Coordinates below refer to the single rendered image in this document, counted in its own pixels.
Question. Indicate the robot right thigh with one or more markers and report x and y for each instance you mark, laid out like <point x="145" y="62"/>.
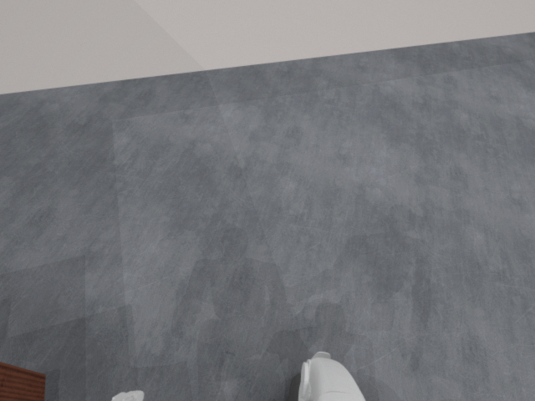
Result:
<point x="324" y="379"/>

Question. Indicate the table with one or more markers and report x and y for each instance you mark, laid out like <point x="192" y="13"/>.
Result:
<point x="20" y="384"/>

